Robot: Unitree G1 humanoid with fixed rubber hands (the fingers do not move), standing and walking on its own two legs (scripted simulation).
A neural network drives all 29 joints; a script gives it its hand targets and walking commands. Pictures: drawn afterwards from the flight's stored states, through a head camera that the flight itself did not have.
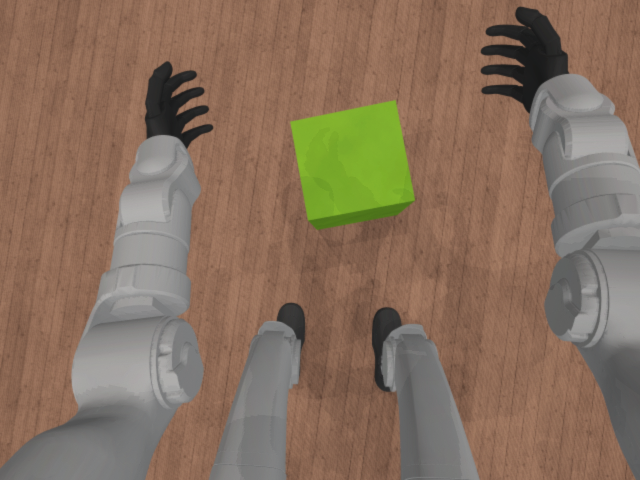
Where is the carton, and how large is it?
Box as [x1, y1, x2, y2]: [290, 100, 414, 229]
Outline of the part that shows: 395,100 290,122 308,220 317,229 394,215 414,200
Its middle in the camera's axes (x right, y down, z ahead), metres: +0.07 -0.16 +0.87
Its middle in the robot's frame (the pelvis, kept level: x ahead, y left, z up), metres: +0.54 -0.01 -0.54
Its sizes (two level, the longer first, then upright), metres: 0.210 0.200 0.250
